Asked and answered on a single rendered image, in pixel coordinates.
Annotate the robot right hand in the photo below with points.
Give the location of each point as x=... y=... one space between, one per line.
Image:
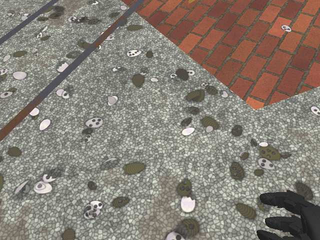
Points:
x=307 y=227

